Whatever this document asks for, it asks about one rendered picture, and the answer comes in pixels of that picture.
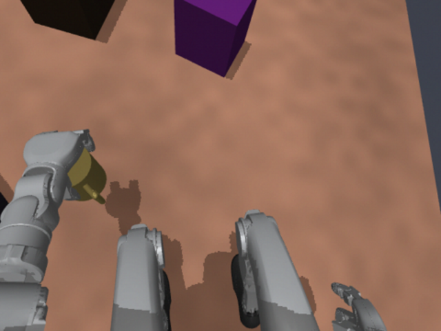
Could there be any right robot foot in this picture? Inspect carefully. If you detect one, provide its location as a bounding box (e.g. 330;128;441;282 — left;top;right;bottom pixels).
231;254;260;328

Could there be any left robot arm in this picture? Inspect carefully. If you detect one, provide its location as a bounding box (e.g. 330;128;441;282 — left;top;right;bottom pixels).
0;162;68;331

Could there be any right robot hand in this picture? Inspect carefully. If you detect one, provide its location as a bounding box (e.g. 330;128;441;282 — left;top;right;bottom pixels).
331;283;387;331

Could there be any left robot hand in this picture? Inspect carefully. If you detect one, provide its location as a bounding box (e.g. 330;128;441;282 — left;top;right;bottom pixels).
23;129;95;201

